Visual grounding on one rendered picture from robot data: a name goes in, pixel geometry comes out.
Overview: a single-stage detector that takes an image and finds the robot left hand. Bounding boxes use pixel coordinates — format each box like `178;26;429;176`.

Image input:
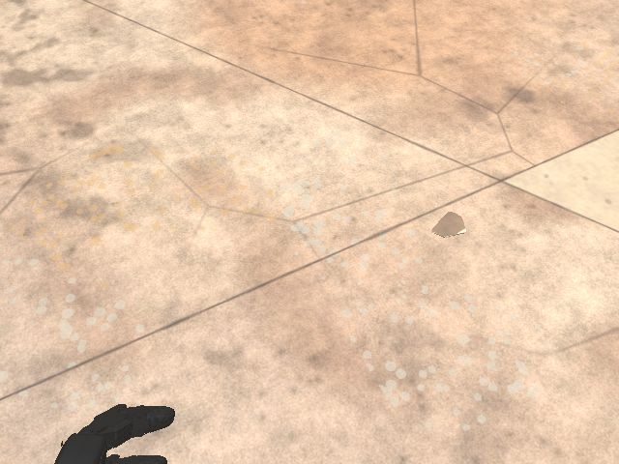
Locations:
54;404;175;464

